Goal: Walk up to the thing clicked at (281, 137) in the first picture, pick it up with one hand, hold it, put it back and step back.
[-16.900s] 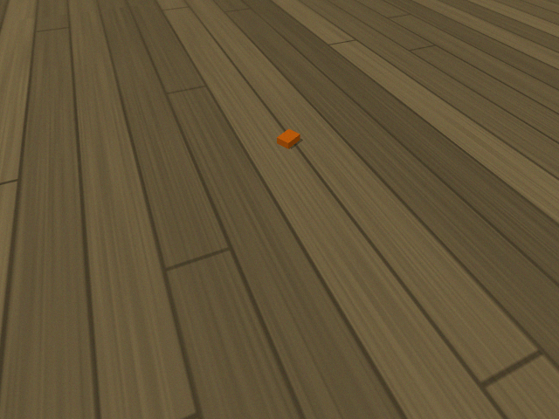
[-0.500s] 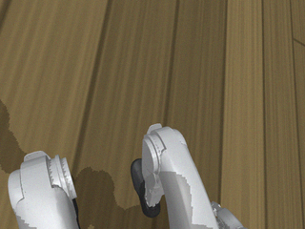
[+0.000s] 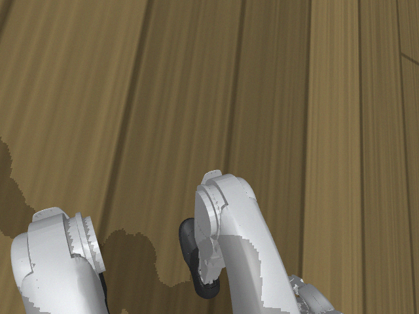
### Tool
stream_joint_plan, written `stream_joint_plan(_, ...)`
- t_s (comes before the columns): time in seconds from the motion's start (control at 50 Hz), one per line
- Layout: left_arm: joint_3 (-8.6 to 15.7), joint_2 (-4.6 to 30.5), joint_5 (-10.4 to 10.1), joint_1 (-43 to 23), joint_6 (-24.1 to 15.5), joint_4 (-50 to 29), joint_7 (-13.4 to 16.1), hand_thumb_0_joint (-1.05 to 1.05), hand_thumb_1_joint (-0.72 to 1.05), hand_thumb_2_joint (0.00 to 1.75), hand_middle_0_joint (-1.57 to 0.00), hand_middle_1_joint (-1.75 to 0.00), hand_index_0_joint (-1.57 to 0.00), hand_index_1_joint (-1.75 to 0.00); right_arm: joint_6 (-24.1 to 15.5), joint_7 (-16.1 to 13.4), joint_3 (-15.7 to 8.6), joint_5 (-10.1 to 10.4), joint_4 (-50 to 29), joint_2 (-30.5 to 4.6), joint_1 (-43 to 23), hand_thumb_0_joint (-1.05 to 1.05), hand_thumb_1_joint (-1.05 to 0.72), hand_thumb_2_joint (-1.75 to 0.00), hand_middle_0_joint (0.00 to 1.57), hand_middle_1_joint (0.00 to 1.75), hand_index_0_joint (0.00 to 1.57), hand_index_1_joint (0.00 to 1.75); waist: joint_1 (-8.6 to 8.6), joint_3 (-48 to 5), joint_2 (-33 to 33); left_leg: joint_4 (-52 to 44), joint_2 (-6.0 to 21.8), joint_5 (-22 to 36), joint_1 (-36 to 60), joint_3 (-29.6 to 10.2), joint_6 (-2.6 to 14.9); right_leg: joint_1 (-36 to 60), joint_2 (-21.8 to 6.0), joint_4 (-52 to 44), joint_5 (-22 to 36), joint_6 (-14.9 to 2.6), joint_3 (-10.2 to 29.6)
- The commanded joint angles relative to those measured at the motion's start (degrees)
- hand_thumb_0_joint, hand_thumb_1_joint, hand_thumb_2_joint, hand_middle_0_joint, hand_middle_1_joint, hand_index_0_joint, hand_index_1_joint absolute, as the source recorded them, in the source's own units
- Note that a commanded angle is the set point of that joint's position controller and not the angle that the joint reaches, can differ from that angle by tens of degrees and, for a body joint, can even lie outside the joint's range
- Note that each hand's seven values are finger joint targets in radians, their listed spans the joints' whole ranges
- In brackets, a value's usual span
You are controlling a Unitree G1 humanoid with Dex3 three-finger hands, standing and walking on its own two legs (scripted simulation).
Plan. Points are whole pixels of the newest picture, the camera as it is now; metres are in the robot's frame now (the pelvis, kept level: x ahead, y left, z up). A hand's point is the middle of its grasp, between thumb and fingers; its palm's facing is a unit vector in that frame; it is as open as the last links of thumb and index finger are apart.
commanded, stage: rise first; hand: left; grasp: from above
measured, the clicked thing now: out of the picture +0.49 +0.38 -0.30
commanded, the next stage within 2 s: approach in 0.92 s
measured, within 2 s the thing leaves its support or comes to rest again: neither
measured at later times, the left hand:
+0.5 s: hand out of the picture +0.46 +0.41 -0.16, palm faces -0.43 -0.10 -0.90, open 14.4 cm
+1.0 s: hand out of the picture +0.46 +0.41 -0.16, palm faces -0.44 -0.10 -0.89, open 14.4 cm
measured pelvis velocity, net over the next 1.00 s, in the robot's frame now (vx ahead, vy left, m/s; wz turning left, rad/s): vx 0.00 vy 0.00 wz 0.00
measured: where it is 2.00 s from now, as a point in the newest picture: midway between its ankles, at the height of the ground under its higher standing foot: (152, 291)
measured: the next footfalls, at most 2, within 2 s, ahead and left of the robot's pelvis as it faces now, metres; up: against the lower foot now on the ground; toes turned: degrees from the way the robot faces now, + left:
none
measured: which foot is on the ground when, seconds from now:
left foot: down 0.00-1.00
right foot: down 0.00-1.00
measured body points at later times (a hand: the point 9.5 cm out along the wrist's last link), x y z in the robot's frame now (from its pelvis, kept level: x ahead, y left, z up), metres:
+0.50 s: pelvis +0.00 +0.00 +0.00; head +0.26 +0.13 +0.35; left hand +0.48 +0.41 -0.11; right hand +0.07 -0.27 -0.07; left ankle +0.07 +0.13 -0.28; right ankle +0.11 -0.13 -0.28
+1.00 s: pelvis +0.00 +0.00 +0.00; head +0.26 +0.12 +0.34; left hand +0.48 +0.41 -0.11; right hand +0.06 -0.27 -0.07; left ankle +0.07 +0.13 -0.28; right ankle +0.11 -0.13 -0.28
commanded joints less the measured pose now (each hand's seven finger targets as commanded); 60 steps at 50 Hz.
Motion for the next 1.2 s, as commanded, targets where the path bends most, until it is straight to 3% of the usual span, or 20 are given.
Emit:
stream_joint_plan(0.0,0.5,16.42,-1.82,-13.94,0.76,-6.75,1.4,0.0,-0.61,1.06,-0.08,-0.97,-0.05,-1.0,0.17,-0.89,-5.25,-0.21,0.37,-16.27,11.65,0.0,-0.9,-0.9,0.2,0.3,0.2,0.3,-1.26,-36.88,27.05,-14.61,1.01,10.63,31.63,6.32,1.04,14.95,1.66,-11.9,11.81,-5.25,-4.94)
stream_joint_plan(0.1,0.59,17.05,-2.2,-15.9,0.21,-8.21,0.55,0.0,-0.6,1.06,-0.08,-0.98,-0.05,-1.0,-0.04,-1.08,-5.49,-0.1,-0.45,-17.4,11.48,0.0,-0.9,-0.9,0.2,0.3,0.2,0.3,-1.86,-37.25,26.44,-14.92,1.17,11.24,34.01,4.74,0.67,13.22,1.41,-11.26,11.64,-5.5,-5.55)
stream_joint_plan(0.14,1.0,17.32,-2.32,-15.53,0.03,-7.38,0.7,0.0,-0.6,1.06,-0.08,-0.97,-0.05,-1.0,-0.01,-1.24,-5.46,-0.12,-0.01,-17.61,11.63,0.0,-0.9,-0.9,0.2,0.3,0.2,0.3,-1.38,-36.72,26.89,-14.99,1.0,11.19,34.29,4.48,0.45,12.52,1.31,-11.13,11.3,-5.62,-5.53)
stream_joint_plan(0.24,1.91,19.62,-1.31,-17.55,-0.93,-10.17,1.41,0.0,-0.61,1.07,-0.07,-0.97,-0.05,-1.0,0.26,-1.18,-4.82,-0.44,-0.1,-16.96,11.27,0.0,-0.89,-0.9,0.2,0.3,0.2,0.3,-0.86,-41.14,30.37,-14.52,1.3,13.34,36.68,5.37,0.55,14.6,1.55,-11.03,13.12,-5.32,-5.19)
stream_joint_plan(0.3,1.37,17.95,-1.4,-16.28,-0.5,-8.05,1.94,0.0,-0.61,1.07,-0.07,-0.97,-0.04,-1.0,0.14,-1.12,-4.84,-0.52,0.12,-16.82,11.49,0.0,-0.9,-0.9,0.2,0.3,0.2,0.3,-1.39,-38.22,29.32,-14.59,1.13,12.81,34.97,5.67,0.62,14.14,1.49,-11.28,12.82,-5.43,-5.21)
stream_joint_plan(0.34,1.44,18.07,-0.89,-16.59,-0.37,-8.09,2.01,0.0,-0.61,1.08,-0.07,-0.95,-0.04,-0.99,0.15,-1.13,-4.97,-0.51,0.09,-17.03,11.76,0.0,-0.9,-0.9,0.2,0.3,0.2,0.3,-1.71,-38.0,29.77,-14.82,1.16,12.43,35.09,5.46,0.53,13.51,1.59,-11.19,12.42,-5.48,-5.58)
stream_joint_plan(0.38,1.44,18.37,-0.98,-15.52,-0.06,-8.4,1.88,0.0,-0.61,1.08,-0.08,-0.96,-0.04,-0.99,0.12,-1.1,-5.02,-0.39,0.05,-16.83,11.66,0.0,-0.9,-0.9,0.2,0.3,0.2,0.3,-0.81,-38.71,29.49,-15.06,1.23,12.21,35.46,5.53,0.67,14.03,1.54,-11.21,12.48,-5.34,-5.4)
stream_joint_plan(0.5,0.24,16.51,-2.02,-15.26,0.67,-6.87,1.22,0.0,-0.61,1.06,-0.07,-0.98,-0.04,-1.0,0.11,-1.02,-5.1,-0.19,-0.14,-16.91,11.75,0.0,-0.9,-0.9,0.2,0.3,0.2,0.3,-1.92,-37.94,27.32,-14.89,1.16,12.36,33.52,5.09,0.82,14.03,1.54,-11.34,12.94,-5.27,-5.55)
stream_joint_plan(0.6,1.73,18.83,-1.93,-15.56,0.22,-8.34,1.02,0.0,-0.61,1.07,-0.08,-0.97,-0.05,-0.99,0.22,-1.15,-4.9,-0.17,-0.5,-17.33,11.58,0.0,-0.9,-0.9,0.2,0.3,0.2,0.3,-1.01,-38.76,28.79,-15.3,1.19,13.5,35.57,4.9,0.52,14.49,1.36,-10.99,13.3,-5.41,-5.45)
stream_joint_plan(0.66,0.99,17.78,-1.92,-16.29,-0.18,-8.17,1.14,0.0,-0.61,1.07,-0.07,-0.97,-0.04,-1.0,0.14,-1.21,-4.76,-0.28,-0.64,-17.27,11.49,0.0,-0.9,-0.9,0.2,0.3,0.2,0.3,-1.84,-37.82,28.74,-14.79,1.07,11.57,33.86,5.17,0.48,13.84,1.52,-11.28,11.93,-5.64,-5.45)
stream_joint_plan(0.76,1.45,18.31,-1.33,-16.65,-0.25,-8.57,2.0,0.0,-0.61,1.08,-0.07,-0.95,-0.04,-0.99,0.0,-1.24,-4.73,-0.35,-0.36,-17.03,11.73,0.0,-0.89,-0.89,0.2,0.3,0.2,0.3,-1.41,-38.61,29.61,-15.33,1.21,11.12,35.13,5.22,0.48,13.73,1.55,-11.11,11.69,-5.46,-5.51)
stream_joint_plan(0.78,0.64,17.59,-1.26,-16.16,-0.09,-6.08,1.93,0.0,-0.61,1.09,-0.07,-0.96,-0.03,-1.0,-0.07,-1.27,-4.75,-0.28,-0.52,-17.42,11.63,0.0,-0.89,-0.9,0.2,0.3,0.2,0.3,-2.2,-35.92,28.47,-14.82,1.01,10.64,33.16,5.27,0.54,12.78,1.46,-11.26,11.33,-5.61,-5.53)
stream_joint_plan(0.8,1.01,18.14,-1.34,-17.59,-0.27,-8.63,2.1,0.0,-0.61,1.07,-0.07,-0.96,-0.04,-0.99,-0.01,-1.29,-4.74,-0.27,-0.32,-17.21,11.51,0.0,-0.89,-0.9,0.2,0.3,0.2,0.3,-1.91,-37.44,28.84,-15.22,1.13,10.36,33.67,5.26,0.55,13.5,1.53,-11.27,11.41,-5.51,-5.61)
stream_joint_plan(0.92,0.89,18.53,-1.38,-16.98,0.4,-7.07,1.93,0.0,-0.61,1.07,-0.07,-0.97,-0.04,-1.0,-0.29,-1.45,-4.79,-0.25,-0.45,-17.57,11.43,0.0,-0.89,-0.9,0.2,0.3,0.2,0.3,-1.64,-36.98,29.05,-15.0,1.01,10.4,33.24,5.36,0.43,13.22,1.41,-11.31,11.34,-5.66,-5.52)
stream_joint_plan(1.04,1.64,18.72,-1.96,-16.55,0.77,-9.84,0.9,0.0,-0.61,1.05,-0.07,-1.01,-0.05,-1.03,-0.17,-1.35,-5.08,-0.29,-0.63,-17.75,12.28,0.0,-0.9,-0.9,0.2,0.3,0.2,0.3,-1.23,-39.61,29.75,-14.68,0.93,14.92,36.23,5.31,0.37,14.65,1.25,-11.23,14.14,-5.66,-5.35)
stream_joint_plan(1.08,0.27,17.06,-2.17,-17.55,0.64,-9.88,0.15,0.0,-0.61,1.05,-0.07,-1.0,-0.05,-1.03,-0.06,-1.24,-5.18,-0.28,-0.55,-17.17,12.25,0.0,-0.9,-0.9,0.2,0.3,0.2,0.3,-2.11,-40.29,29.85,-14.49,1.22,14.4,36.14,5.33,0.55,14.12,1.53,-11.38,13.92,-5.47,-5.35)
stream_joint_plan(1.14,-2.1,13.44,-2.67,-19.07,0.18,-8.26,0.03,0.0,-0.61,1.05,-0.07,-1.01,-0.05,-1.03,-0.07,-1.22,-4.8,-0.64,0.23,-16.77,13.17,0.0,-0.9,-0.9,0.2,0.3,0.2,0.3,-4.6,-36.72,26.6,-13.95,1.1,11.26,31.98,5.46,0.93,14.97,1.57,-12.37,12.55,-5.21,-5.58)
stream_joint_plan(1.18,-2.86,13.0,-2.27,-21.23,0.04,-9.65,0.18,0.0,-0.61,1.06,-0.07,-1.01,-0.05,-1.03,-0.23,-1.23,-4.83,-0.59,0.68,-16.5,13.6,0.0,-0.9,-0.9,0.2,0.3,0.2,0.3,-4.68,-37.83,27.68,-14.24,1.36,11.5,33.59,5.21,0.8,14.72,1.65,-12.1,12.93,-5.11,-5.6)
